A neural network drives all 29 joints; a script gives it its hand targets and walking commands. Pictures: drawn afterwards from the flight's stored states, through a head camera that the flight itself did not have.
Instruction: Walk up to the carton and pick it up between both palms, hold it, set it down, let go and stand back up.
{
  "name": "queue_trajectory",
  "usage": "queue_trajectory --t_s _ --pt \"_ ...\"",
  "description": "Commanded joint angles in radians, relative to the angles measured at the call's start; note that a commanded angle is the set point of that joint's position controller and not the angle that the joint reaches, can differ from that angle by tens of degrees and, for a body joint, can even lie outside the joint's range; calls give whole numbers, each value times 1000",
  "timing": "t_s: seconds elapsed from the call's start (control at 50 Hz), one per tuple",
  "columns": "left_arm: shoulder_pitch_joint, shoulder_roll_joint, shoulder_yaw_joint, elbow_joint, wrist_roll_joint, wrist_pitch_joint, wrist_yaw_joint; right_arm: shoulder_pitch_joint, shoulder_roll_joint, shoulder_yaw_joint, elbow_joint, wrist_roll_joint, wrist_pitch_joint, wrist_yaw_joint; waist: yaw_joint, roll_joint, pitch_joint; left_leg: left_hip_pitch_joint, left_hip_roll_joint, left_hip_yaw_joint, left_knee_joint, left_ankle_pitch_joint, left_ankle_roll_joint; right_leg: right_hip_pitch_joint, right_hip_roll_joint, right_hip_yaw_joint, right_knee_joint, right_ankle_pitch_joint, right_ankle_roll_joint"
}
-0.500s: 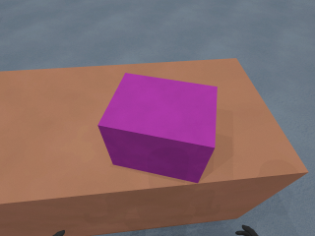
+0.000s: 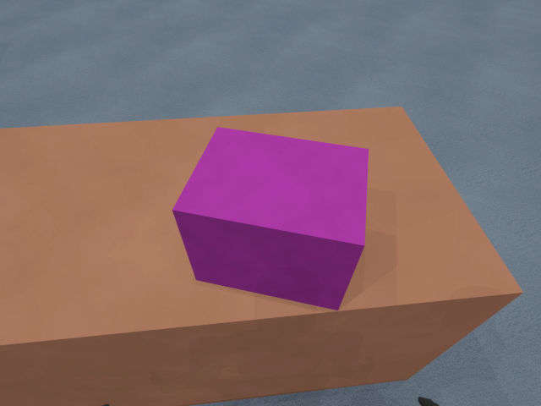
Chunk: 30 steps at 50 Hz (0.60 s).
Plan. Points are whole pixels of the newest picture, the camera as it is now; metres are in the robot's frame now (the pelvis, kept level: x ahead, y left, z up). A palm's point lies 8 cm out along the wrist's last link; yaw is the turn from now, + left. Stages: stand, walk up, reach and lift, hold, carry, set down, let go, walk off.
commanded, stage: stand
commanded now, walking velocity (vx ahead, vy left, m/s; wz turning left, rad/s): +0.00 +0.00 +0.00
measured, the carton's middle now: (277, 218) +0.43 -0.01 +0.01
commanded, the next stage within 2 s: none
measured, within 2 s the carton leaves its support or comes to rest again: neither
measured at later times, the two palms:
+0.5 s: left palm out of the picture +0.06 +0.27 -0.11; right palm out of the picture +0.07 -0.27 -0.12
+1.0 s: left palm out of the picture +0.06 +0.27 -0.10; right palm out of the picture +0.05 -0.27 -0.12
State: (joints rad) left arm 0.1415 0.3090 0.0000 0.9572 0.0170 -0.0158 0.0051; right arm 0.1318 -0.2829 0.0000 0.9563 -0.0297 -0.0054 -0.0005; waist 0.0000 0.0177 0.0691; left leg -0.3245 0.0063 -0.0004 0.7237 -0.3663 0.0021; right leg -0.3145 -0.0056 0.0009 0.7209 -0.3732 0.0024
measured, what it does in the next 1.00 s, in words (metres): stands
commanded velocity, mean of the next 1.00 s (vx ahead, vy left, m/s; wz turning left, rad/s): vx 0.00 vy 0.00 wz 0.00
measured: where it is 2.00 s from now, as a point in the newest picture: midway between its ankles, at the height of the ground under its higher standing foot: outside the picture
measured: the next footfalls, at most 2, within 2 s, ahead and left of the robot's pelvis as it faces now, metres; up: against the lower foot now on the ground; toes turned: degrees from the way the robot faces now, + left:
none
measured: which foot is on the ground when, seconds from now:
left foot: down 0.00-1.00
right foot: down 0.00-1.00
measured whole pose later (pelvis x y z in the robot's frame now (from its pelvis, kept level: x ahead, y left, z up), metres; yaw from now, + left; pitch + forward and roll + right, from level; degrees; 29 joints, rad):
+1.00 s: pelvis -0.03 -0.01 +0.01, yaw +0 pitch -3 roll +1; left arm 0.12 0.31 0.00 1.04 0.01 -0.02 -0.01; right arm 0.13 -0.28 0.00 1.04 -0.03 -0.01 0.01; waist 0.00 0.02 0.06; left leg -0.28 0.01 0.00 0.58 -0.24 -0.02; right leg -0.29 -0.01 0.00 0.61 -0.27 -0.01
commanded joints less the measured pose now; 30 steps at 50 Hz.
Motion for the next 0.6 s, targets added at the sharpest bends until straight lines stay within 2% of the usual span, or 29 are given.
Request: queue_trajectory --t_s 0.0,0.04,0.06,0.08,0.1,0.12,0.14,0.16,0.18,0.2,0.22,0.24,0.28,0.3,0.32,0.34,0.36,0.38,0.42,0.44,0.46,0.48,0.5,0.52,0.56,0.58 --pt "-64 226 52 -20 3 -38 16 -76 -233 -67 -28 17 -44 -15 -4 -29 -122 79 115 -124 -206 266 69 73 -110 121 -205 273 -65" --pt "-49 226 49 -13 -7 -40 10 -54 -237 -63 -24 19 -48 -10 -7 -25 -122 72 107 -127 -201 250 69 76 -117 134 -212 288 -72" --pt "-44 233 51 -4 -2 -42 9 -23 -241 -63 1 19 -42 -13 -11 -12 -112 101 104 -130 -218 241 68 58 -122 141 -226 248 -75" --pt "-53 219 52 -8 -9 -42 10 -66 -243 -61 -4 15 -43 -12 1 25 -120 96 107 -133 -235 243 70 59 -119 128 -223 241 -68" --pt "-45 244 57 0 -3 -38 14 -78 -262 -74 -9 12 -41 -11 -6 48 -105 85 114 -139 -247 206 67 38 -103 132 -217 216 -68" --pt "-37 223 52 2 -4 -38 10 -78 -267 -66 -1 12 -44 -13 4 27 -128 74 131 -165 -257 220 76 84 -93 101 -198 239 -59" --pt "-27 211 44 8 -6 -34 10 -87 -268 -66 -1 16 -44 -12 16 16 -102 53 126 -163 -251 209 74 83 -96 110 -221 231 -60" --pt "-32 236 52 13 0 -33 14 -85 -251 -65 0 15 -41 -14 10 -20 -103 52 126 -152 -247 200 74 84 -108 125 -227 234 -67" --pt "-48 241 53 17 -8 -33 16 -66 -255 -63 8 15 -44 -12 -4 6 -113 82 105 -123 -239 201 59 58 -114 140 -232 209 -72" --pt "-57 250 55 17 -5 -32 18 -77 -235 -58 8 14 -40 -9 -6 -22 -92 72 104 -124 -250 182 59 48 -121 160 -249 186 -81" --pt "-73 240 50 20 1 -32 17 -74 -245 -62 4 18 -40 -14 -18 21 -85 89 103 -111 -231 190 52 28 -123 163 -263 196 -80" --pt "-71 236 53 1 -2 -36 10 -76 -263 -66 10 12 -40 -13 -4 -12 -102 91 116 -145 -261 171 62 43 -106 122 -245 186 -68" --pt "-60 246 51 27 1 -42 11 -82 -259 -71 16 14 -39 -9 -9 38 -84 81 116 -142 -266 148 62 36 -113 144 -271 159 -66" --pt "-78 222 48 9 -5 -37 9 -98 -253 -61 8 10 -42 -8 -2 11 -88 78 132 -162 -289 130 65 43 -93 113 -257 138 -61" --pt "-75 245 57 13 -5 -38 11 -98 -248 -60 11 13 -43 -6 -6 -7 -66 42 125 -160 -305 109 70 40 -100 135 -265 136 -65" --pt "-70 226 50 17 -1 -39 9 -106 -240 -62 14 13 -40 -9 3 5 -90 65 118 -150 -299 110 67 53 -111 132 -276 109 -62" --pt "-75 225 48 19 -2 -37 7 -105 -243 -62 7 18 -38 -8 -5 -11 -93 85 109 -134 -294 113 54 31 -110 136 -289 97 -61" --pt "-52 226 42 20 -4 -40 5 -112 -251 -62 9 18 -37 -6 1 31 -86 89 104 -131 -270 111 57 31 -117 160 -305 98 -64" --pt "-87 235 47 31 -4 -38 4 -66 -237 -57 24 19 -36 -5 -25 -59 -97 101 101 -122 -278 111 53 37 -126 153 -313 122 -65" --pt "-78 231 47 28 -4 -42 3 -63 -243 -59 28 20 -40 -4 -14 -42 -75 99 94 -133 -284 128 54 25 -126 156 -320 99 -65" --pt "-73 253 49 40 0 -43 6 -44 -236 -59 30 23 -39 1 -28 -40 -95 99 103 -128 -295 113 57 41 -124 159 -316 133 -63" --pt "-72 236 48 42 -3 -43 5 -49 -243 -57 36 15 -42 -3 -15 7 -87 107 120 -142 -302 136 57 39 -116 142 -304 129 -62" --pt "-68 226 51 32 -11 -43 6 -80 -242 -55 26 11 -47 1 4 29 -109 102 117 -141 -314 132 62 64 -111 132 -292 145 -58" --pt "-63 241 49 43 -9 -41 6 -65 -241 -57 33 21 -43 0 -6 -21 -105 90 107 -135 -304 132 58 85 -116 140 -319 140 -58" --pt "-70 244 44 47 -2 -40 5 -73 -224 -48 31 19 -36 -2 -6 -32 -111 110 100 -116 -301 126 49 66 -143 169 -344 128 -66" --pt "-91 256 50 39 -3 -40 5 -75 -231 -52 32 19 -37 -3 -14 -57 -93 110 96 -107 -305 106 42 47 -136 160 -356 109 -63"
